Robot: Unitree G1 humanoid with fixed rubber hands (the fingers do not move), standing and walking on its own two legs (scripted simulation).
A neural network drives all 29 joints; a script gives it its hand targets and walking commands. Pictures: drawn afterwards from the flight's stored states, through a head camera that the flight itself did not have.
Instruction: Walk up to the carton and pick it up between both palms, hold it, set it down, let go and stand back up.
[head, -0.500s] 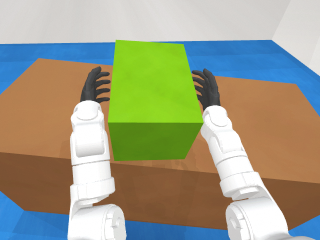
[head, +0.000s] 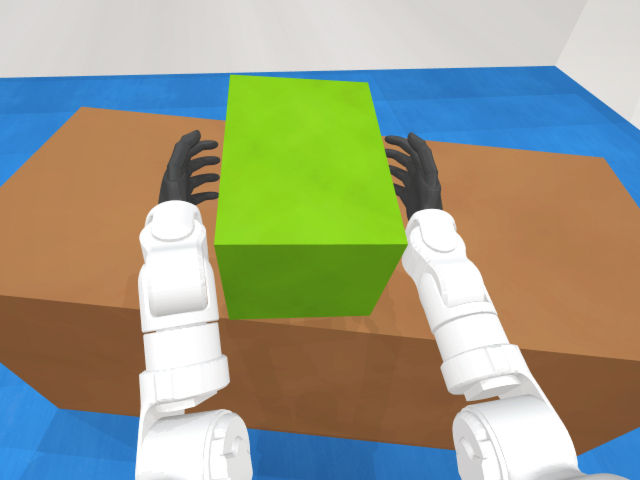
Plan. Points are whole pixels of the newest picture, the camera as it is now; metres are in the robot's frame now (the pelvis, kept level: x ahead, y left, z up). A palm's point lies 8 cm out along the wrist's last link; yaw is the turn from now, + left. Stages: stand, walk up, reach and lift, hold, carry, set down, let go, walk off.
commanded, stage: hold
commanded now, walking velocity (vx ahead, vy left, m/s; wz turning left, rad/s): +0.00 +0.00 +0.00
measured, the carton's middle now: (301, 196) +0.42 +0.02 +0.13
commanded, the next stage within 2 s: none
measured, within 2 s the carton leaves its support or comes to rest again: neither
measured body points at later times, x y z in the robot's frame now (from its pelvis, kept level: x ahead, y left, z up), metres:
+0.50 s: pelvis -0.01 +0.00 +0.00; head -0.03 +0.03 +0.45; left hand +0.37 +0.16 +0.19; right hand +0.37 -0.12 +0.18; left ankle +0.04 +0.12 -0.75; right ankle +0.02 -0.11 -0.75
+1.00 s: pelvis +0.00 +0.00 +0.00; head -0.03 +0.04 +0.45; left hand +0.37 +0.15 +0.18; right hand +0.37 -0.13 +0.18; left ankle +0.04 +0.12 -0.75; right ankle +0.02 -0.11 -0.75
